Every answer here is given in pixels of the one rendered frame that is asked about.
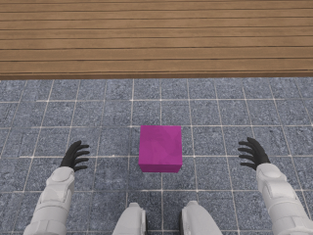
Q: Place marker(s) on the robot left thigh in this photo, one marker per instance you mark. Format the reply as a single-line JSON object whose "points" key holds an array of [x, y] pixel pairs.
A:
{"points": [[131, 222]]}

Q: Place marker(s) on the robot right forearm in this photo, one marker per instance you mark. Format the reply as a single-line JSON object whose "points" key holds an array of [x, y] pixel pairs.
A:
{"points": [[286, 211]]}

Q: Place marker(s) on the carton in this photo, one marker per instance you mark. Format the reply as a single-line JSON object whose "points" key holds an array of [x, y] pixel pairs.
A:
{"points": [[160, 148]]}

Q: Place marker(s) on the robot thigh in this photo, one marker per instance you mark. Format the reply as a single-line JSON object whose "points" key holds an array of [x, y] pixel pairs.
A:
{"points": [[131, 222], [198, 221]]}

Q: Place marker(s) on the robot right thigh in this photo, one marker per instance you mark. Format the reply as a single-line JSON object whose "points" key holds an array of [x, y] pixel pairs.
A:
{"points": [[198, 221]]}

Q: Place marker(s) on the robot left forearm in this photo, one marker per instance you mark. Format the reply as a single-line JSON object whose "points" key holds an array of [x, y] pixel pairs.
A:
{"points": [[52, 209]]}

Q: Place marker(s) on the robot right hand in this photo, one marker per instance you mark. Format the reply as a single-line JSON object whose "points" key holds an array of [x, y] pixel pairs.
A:
{"points": [[259, 156]]}

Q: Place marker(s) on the robot left hand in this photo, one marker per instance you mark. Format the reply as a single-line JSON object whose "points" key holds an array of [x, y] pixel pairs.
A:
{"points": [[70, 158]]}

